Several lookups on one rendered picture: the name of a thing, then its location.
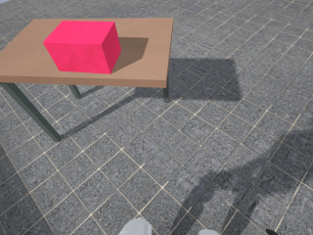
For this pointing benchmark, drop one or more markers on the robot left thigh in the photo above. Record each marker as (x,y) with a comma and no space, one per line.
(136,226)

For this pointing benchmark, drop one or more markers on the carton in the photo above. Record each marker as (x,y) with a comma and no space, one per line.
(84,46)

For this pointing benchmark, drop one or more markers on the table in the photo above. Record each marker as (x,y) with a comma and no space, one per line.
(145,45)

